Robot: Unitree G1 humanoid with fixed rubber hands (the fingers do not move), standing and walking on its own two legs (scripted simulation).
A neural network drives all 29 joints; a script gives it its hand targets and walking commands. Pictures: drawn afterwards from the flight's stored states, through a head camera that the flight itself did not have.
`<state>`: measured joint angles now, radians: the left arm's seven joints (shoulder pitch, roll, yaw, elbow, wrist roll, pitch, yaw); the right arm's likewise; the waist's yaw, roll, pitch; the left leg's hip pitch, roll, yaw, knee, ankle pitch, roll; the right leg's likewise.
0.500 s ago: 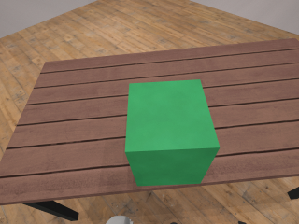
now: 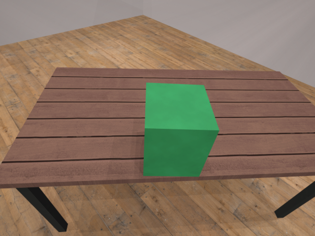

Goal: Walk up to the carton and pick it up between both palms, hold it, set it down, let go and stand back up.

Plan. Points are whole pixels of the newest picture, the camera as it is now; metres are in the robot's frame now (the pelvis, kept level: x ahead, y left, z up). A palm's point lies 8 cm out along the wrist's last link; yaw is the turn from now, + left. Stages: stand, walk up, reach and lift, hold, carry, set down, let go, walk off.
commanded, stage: walk up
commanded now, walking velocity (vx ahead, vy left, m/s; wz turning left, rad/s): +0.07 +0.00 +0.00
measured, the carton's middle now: (173, 130) +0.48 -0.07 -0.02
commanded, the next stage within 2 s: none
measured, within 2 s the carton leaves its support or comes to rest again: neither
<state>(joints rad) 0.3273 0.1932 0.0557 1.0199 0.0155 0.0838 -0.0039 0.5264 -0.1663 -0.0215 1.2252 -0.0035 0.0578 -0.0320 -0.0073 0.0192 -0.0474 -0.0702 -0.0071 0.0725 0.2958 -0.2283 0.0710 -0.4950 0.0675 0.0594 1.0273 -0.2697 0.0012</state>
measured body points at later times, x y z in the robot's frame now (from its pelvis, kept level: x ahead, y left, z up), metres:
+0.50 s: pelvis +0.01 -0.03 -0.01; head +0.01 -0.06 +0.44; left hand +0.03 +0.20 -0.15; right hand -0.03 -0.27 -0.18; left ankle +0.03 +0.11 -0.69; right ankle -0.02 -0.13 -0.75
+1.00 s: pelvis +0.13 +0.05 -0.01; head +0.16 +0.07 +0.44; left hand +0.12 +0.27 -0.18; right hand +0.19 -0.18 -0.16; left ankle +0.17 +0.14 -0.75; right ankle +0.06 -0.10 -0.71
